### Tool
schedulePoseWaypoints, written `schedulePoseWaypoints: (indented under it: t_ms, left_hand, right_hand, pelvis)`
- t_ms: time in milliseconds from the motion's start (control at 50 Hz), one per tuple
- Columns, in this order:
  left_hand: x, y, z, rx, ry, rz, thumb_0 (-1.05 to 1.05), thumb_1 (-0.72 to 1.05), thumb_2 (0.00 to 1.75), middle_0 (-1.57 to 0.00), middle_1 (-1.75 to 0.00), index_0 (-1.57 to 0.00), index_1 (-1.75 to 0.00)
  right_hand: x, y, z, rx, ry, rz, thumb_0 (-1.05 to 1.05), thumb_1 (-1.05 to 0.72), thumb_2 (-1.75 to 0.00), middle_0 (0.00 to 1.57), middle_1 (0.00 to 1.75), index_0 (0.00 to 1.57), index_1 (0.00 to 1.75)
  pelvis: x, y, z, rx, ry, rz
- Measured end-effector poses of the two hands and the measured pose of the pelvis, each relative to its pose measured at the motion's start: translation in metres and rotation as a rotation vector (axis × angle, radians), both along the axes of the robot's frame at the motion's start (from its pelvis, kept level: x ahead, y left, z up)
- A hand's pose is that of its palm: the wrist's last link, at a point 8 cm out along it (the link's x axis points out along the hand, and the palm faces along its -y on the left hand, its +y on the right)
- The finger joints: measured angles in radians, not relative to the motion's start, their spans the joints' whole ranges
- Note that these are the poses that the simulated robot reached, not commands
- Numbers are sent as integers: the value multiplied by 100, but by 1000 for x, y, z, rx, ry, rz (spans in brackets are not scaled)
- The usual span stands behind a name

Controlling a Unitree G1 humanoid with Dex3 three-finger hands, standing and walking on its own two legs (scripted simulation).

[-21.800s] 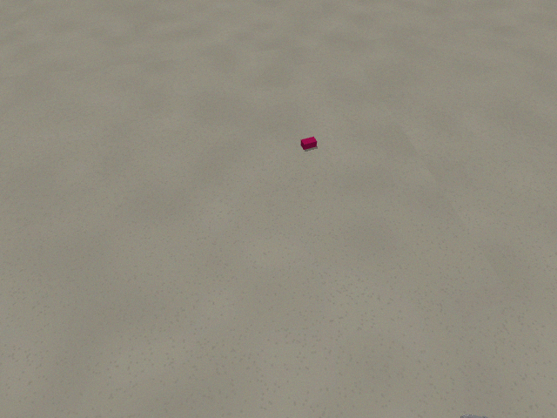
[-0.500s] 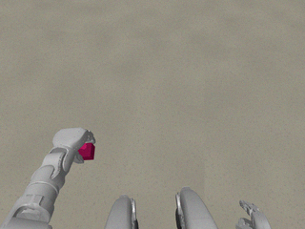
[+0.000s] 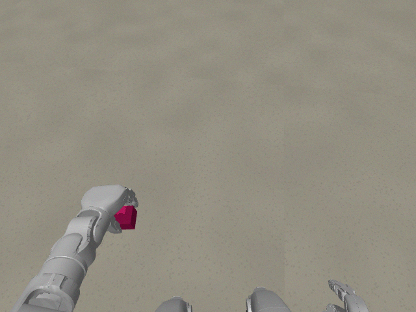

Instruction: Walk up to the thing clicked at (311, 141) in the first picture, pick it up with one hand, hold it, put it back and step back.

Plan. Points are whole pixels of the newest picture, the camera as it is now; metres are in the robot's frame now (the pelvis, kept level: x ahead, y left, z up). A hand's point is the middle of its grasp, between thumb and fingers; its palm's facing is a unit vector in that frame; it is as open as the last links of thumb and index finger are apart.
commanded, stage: hold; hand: left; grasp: from above
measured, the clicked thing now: (117, 218) +0.33 +0.23 -0.11
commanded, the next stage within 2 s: crouch in 1.78 s
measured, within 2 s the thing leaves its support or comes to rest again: neither
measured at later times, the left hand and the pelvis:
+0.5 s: hand (110, 211) +0.32 +0.21 -0.03, palm faces -0.48 -0.01 -0.88, open 7.3 cm; pelvis +0.01 +0.00 +0.02, yaw +0 degrees
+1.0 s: hand (108, 217) +0.30 +0.21 -0.01, palm faces -0.47 -0.01 -0.88, open 7.3 cm; pelvis +0.00 -0.01 +0.02, yaw -1 degrees
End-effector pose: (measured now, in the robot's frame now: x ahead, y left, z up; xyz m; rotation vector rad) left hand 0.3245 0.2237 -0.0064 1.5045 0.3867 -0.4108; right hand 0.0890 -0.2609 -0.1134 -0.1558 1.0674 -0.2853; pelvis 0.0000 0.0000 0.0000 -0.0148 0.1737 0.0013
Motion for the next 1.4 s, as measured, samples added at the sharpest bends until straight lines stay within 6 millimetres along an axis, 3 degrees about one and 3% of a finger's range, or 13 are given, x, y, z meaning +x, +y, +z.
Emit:
schedulePoseWaypoints:
  t_ms: [360,1020,1400]
  left_hand:
    - [3,-4,30,1,-3,-28,1,50,1,-87,-27,-94,-15]
    - [-21,-16,57,-5,-22,-39,1,48,1,-90,-25,-97,-12]
    - [-24,-14,67,-14,-24,-39,1,48,1,-90,-24,-97,-12]
  right_hand:
    - [29,-2,15,10,-49,12,1,-90,-89,20,30,20,30]
    - [38,-4,28,25,-123,32,1,-91,-90,20,30,20,30]
    - [51,-1,37,22,-149,44,1,-91,-90,20,30,20,30]
  pelvis:
    - [12,-2,13,8,-44,-8]
    - [1,-9,23,23,-111,-14]
    - [3,-9,29,24,-136,-15]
